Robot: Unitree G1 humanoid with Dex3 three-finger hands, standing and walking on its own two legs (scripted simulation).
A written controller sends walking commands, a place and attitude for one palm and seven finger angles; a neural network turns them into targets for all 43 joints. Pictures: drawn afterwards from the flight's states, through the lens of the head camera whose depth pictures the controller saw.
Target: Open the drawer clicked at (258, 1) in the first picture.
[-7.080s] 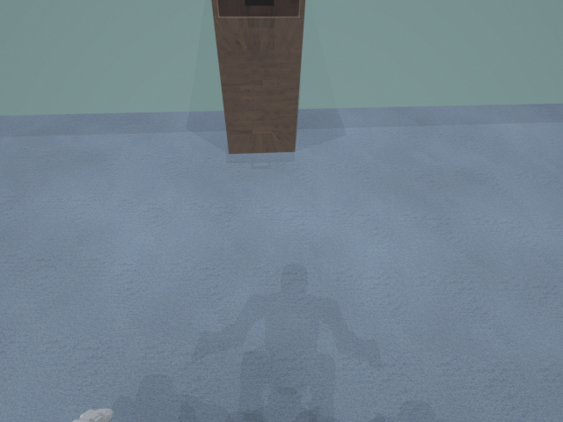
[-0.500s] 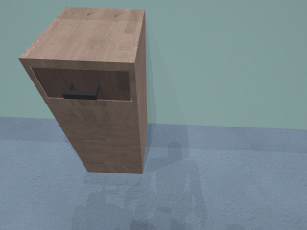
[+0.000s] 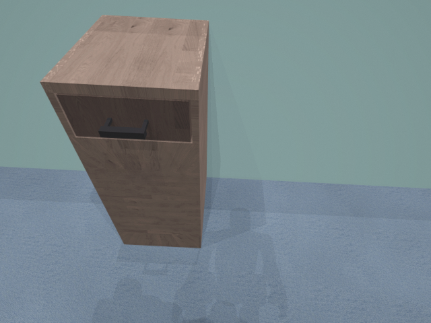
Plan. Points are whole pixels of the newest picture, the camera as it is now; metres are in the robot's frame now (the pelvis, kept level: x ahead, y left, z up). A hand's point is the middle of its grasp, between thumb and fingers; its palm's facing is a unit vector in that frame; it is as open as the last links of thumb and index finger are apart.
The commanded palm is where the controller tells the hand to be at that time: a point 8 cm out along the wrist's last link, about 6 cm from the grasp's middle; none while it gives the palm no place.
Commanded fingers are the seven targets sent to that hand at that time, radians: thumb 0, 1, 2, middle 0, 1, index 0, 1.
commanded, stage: look again from close up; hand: left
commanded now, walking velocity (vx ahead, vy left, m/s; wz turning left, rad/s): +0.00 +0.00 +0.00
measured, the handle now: (125, 127) +0.56 +0.27 +0.02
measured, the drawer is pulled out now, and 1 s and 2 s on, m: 0.00 0.00 0.00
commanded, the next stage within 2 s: shuffle to correct the standing spot in 0.26 s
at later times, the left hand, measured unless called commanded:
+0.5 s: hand out of the picture -0.05 +0.21 -0.18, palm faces +0.04 -0.98 -0.17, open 7.4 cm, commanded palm none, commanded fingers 0.00 0.90 0.90 -0.20 -0.30 -0.20 -0.30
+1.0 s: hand out of the picture +0.08 +0.22 -0.17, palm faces +0.03 -0.98 -0.22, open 7.3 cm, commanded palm none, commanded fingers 0.00 0.90 0.90 -0.20 -0.30 -0.20 -0.30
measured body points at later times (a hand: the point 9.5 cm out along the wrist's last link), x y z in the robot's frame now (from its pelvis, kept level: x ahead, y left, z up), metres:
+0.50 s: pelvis -0.02 +0.04 +0.00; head -0.03 +0.05 +0.45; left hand -0.05 +0.26 -0.16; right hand -0.02 -0.19 -0.15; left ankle +0.00 +0.12 -0.74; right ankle +0.00 -0.10 -0.73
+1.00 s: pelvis +0.05 +0.04 +0.00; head +0.06 +0.04 +0.45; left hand +0.08 +0.27 -0.16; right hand -0.02 -0.15 -0.16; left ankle +0.00 +0.12 -0.74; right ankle +0.10 -0.07 -0.74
